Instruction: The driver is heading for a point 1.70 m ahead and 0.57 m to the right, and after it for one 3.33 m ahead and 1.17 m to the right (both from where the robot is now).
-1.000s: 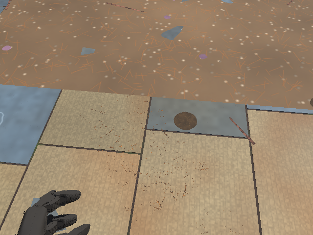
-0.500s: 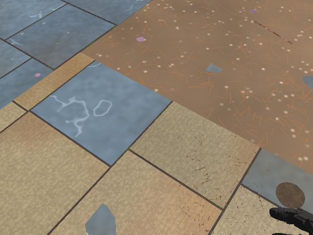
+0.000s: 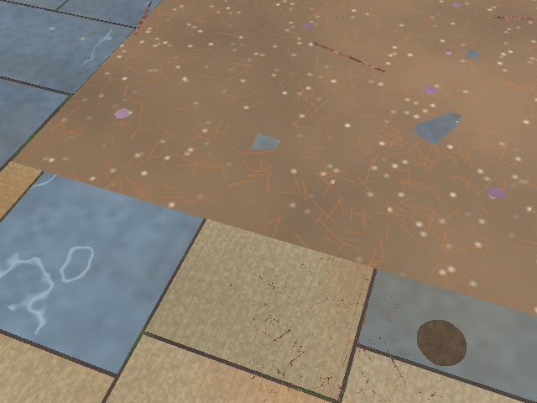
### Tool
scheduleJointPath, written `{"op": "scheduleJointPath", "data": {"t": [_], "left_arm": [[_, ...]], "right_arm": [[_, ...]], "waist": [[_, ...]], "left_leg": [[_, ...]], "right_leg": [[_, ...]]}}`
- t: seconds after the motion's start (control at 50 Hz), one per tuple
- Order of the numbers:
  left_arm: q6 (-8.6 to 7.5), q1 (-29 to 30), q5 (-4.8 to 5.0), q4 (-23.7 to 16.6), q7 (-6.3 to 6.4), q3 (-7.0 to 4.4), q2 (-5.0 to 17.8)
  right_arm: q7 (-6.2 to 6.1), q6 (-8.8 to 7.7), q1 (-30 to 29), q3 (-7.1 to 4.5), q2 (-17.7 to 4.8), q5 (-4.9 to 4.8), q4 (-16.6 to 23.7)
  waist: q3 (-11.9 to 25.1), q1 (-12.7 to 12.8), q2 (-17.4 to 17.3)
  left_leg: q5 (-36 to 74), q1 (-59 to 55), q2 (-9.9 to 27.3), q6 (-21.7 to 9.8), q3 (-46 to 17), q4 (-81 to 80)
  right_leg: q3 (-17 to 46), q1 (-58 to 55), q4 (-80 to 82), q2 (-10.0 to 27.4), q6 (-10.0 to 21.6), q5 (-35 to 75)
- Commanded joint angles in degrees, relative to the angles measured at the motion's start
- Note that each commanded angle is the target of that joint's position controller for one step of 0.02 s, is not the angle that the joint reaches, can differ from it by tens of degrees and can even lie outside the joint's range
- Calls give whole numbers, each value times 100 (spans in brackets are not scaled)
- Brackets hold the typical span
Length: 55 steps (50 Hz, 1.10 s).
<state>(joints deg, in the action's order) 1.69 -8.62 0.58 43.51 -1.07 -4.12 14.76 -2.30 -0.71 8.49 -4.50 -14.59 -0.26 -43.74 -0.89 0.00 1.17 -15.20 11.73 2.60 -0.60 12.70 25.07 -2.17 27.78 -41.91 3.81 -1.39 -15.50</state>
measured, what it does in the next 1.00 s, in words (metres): steps on the spot, turning right: right foot, then left foot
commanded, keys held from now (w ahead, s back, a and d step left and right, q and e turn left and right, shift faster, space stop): e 0.72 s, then no key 0.28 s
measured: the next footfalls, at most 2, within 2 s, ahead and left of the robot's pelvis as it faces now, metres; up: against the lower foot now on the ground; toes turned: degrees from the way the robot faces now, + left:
right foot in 0.04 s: +0.09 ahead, -0.12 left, +0.00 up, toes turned -5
left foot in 0.54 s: +0.12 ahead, +0.10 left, +0.00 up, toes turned -24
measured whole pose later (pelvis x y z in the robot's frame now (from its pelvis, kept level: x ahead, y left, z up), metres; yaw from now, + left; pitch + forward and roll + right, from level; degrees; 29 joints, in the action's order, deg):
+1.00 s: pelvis +0.02 -0.02 +0.00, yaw -31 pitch +2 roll +0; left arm 2.1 -9.2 -1.1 34.7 0.0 -2.9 14.3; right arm -1.1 0.7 10.1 -3.7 -16.8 0.3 -43.2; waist -1.7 -1.8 -2.3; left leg -27.8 19.8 4.8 3.3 1.6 41.3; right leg 0.4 15.9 -30.4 -1.3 1.4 -15.7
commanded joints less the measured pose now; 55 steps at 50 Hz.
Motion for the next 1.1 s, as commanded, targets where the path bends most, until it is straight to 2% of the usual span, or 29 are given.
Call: {"op": "scheduleJointPath", "data": {"t": [0.02, 0.04, 0.06, 0.08, 0.1, 0.12, 0.14, 0.16, 0.22, 0.3, 0.38, 0.46, 0.52, 0.54, 0.56, 0.58, 0.6, 0.64, 0.72, 0.76, 0.84, 0.9, 0.92, 0.94, 0.96, 0.98, 1.0, 1.04, 1.1], "left_arm": [[-57, -158, 10, -442, -87, -180, 498], [-82, -378, -27, -409, -38, -277, 746], [-111, -720, -85, -449, 85, -485, 1491], [-154, -886, -209, -534, 85, -493, 1726], [-241, -939, -217, -573, 18, -393, 1434], [-305, -649, -160, -625, 24, -363, 1327], [-299, -323, -40, -673, 68, -333, 1179], [-253, -65, 45, -737, 120, -280, 1029], [-182, 39, -31, -861, 209, -268, 1041], [-138, -79, 1, -919, 317, -317, 1157], [-61, 16, -25, -1042, 321, -336, 1190], [-1, 85, 1, -1144, 276, -331, 1171], [70, 217, 92, -1260, 313, -286, 1028], [73, 13, 41, -1300, 309, -207, 722], [6, -49, 77, -1500, 285, -240, 789], [-59, -117, -24, -1378, 257, -398, 1286], [-41, -229, 31, -1224, 228, -473, 1423], [84, -377, 23, -1047, 247, -431, 1161], [121, 130, 110, -1315, 193, -258, 738], [106, 261, 43, -1409, 169, -175, 599], [86, 138, 22, -1399, 110, -139, 626], [81, -365, 4, -1175, 76, -160, 578], [75, -420, -25, -1175, 97, -173, 684], [69, -532, -62, -1265, 172, -227, 1074], [19, -247, -227, -1335, 159, -177, 1175], [-88, -257, -277, -1322, 121, -122, 877], [-175, -143, -287, -1214, 111, -55, 728], [-253, 148, -167, -1145, 121, -68, 803], [-251, 335, -145, -1042, 151, -5, 617]], "right_arm": [[-56, 29, -124, -267, -963, -145, 256], [-42, 35, 249, -251, -841, -111, 117], [-20, 2, 218, -186, -612, 110, 276], [-12, -10, -178, -99, -444, 215, 579], [26, 3, -407, -151, -651, 118, 541], [29, 25, -477, -166, -671, -5, 545], [-19, 55, -410, -183, -674, 7, 442], [-72, 89, -409, -222, -769, 64, 431], [-84, 113, -231, -211, -637, 48, 406], [-98, 90, -428, -145, -503, 37, 451], [-23, 38, -474, -147, -545, 4, 468], [90, -91, -323, -169, -614, -38, 483], [169, -167, 222, -246, -760, -17, 339], [134, -133, 363, -342, -1168, 94, 373], [137, -81, 247, -400, -1516, 276, 361], [119, -107, -9, -323, -1163, 292, 566], [72, -97, -304, -243, -877, 230, 663], [20, -60, -544, -171, -686, 61, 734], [-86, 60, -63, -182, -827, 116, 658], [-74, 92, 71, -218, -970, 102, 614], [52, 112, 3, -259, -1188, -10, 585], [94, 112, -108, -179, -1071, -155, 508], [118, 75, 194, -105, -868, -134, 366], [172, 23, 343, 35, -486, 127, 425], [158, -7, 165, 99, -355, 190, 591], [98, 21, -164, -5, -779, 112, 618], [93, 55, -186, -58, -881, 37, 578], [42, 144, 9, -118, -919, 66, 382], [69, 170, 303, -49, -644, 27, 217]], "waist": [[494, 153, -696], [630, 155, -295], [870, 124, 1073], [1145, 240, 1789], [1489, 451, 878], [1253, 310, 633], [1033, 148, 307], [896, 37, 305], [978, -108, 533], [948, 28, 598], [800, 98, 764], [795, 98, 904], [833, -197, 723], [944, -66, -287], [623, 164, -1999], [595, 101, -1490], [548, 203, -1059], [363, 206, -808], [340, -152, -1020], [512, -250, -1091], [585, -238, -1285], [549, 73, -1145], [608, 59, -852], [952, -107, 381], [789, -167, 1453], [757, 168, 1075], [618, 87, 1002], [467, -6, 844], [570, -162, 637]], "left_leg": [[2497, -582, 1563, -737, -739, 181], [2097, -360, 1211, -380, -475, 870], [620, 911, 569, 148, -40, 2558], [-2477, 2510, -333, 473, -625, 3990], [-2483, 2712, -248, 404, -1494, 4698], [-1981, 2889, -158, 304, -1625, 4763], [-1509, 2952, -61, 292, -1664, 4542], [-1172, 2863, 2, 312, -1706, 4283], [-655, 2384, -193, 391, -1659, 3966], [-409, 2250, -282, 505, -1775, 2867], [-412, 1771, -392, 501, -1806, 2111], [-569, 1307, -506, 376, -1808, 1289], [610, 10, -251, 113, -1793, -337], [1091, -686, 925, -323, -2782, -556], [2244, -558, 1962, -1346, -4215, -810], [2401, -339, 2225, -1693, -4230, -793], [2282, -207, 1855, -1447, -3541, -678], [2058, -246, 1294, -1065, -2691, -567], [2255, -733, 1145, -1147, -2019, -623], [2363, -839, 1230, -1207, -1948, -543], [2456, -515, 1353, -1248, -1839, -439], [2204, -213, 1209, -941, -1699, 29], [1709, 192, 1038, -556, -1528, 281], [103, 997, 568, 22, -1045, 1340], [-1874, 1634, 136, 369, -1014, 1764], [-2065, 1542, 229, 490, -1354, 2360], [-1915, 1617, 234, 508, -1456, 2678], [-1487, 1690, 247, 547, -1549, 2844], [-994, 1088, 173, 595, -1465, 2583]], "right_leg": [[-274, -532, 1101, -215, 308, 479], [-41, -1193, 1636, -274, 506, 1627], [1515, -2318, 1644, 828, 1003, 4289], [3230, -3012, 1779, 1851, 2237, 5310], [2993, -3043, 1886, 1786, 2335, 4896], [2492, -2823, 1892, 1481, 2042, 4290], [2160, -2565, 1920, 1182, 1720, 3664], [2013, -2267, 2005, 1032, 1546, 3258], [1844, -1876, 2089, 761, 1471, 3079], [2094, -1898, 2090, 681, 1419, 2176], [2490, -1517, 2123, 579, 1398, 1229], [2989, -1593, 1921, 512, 1369, 1519], [2876, -1114, 1424, 72, 940, 1185], [2241, -331, 370, -445, 600, -337], [1103, 830, -781, -1302, 252, -2108], [1224, 929, -2103, -849, 29, -2073], [1169, 870, -2586, -765, -53, -1652], [1007, 1029, -3059, -679, -257, -1007], [527, 1163, -2261, -482, -451, -605], [454, 746, -1544, -366, -452, -799], [82, -351, -212, -405, -263, -940], [-111, -1469, 1780, -576, 86, 388], [187, -2183, 2261, -432, 234, 1079], [1582, -3106, 2199, 706, 518, 2814], [2449, -2557, 2106, 1681, 1502, 3437], [2421, -2200, 2212, 1606, 1854, 2967], [2132, -2141, 2245, 1354, 1724, 2726], [1774, -2063, 2216, 1048, 1412, 2625], [1265, -1786, 2099, 756, 1331, 3129]]}}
